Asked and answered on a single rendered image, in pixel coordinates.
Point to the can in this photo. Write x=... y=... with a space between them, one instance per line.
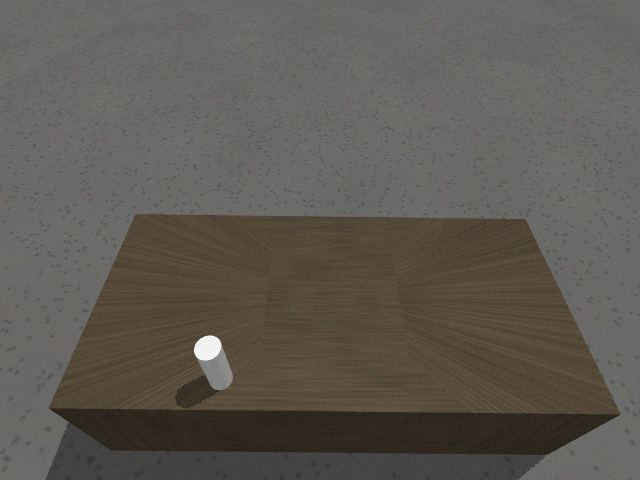
x=212 y=359

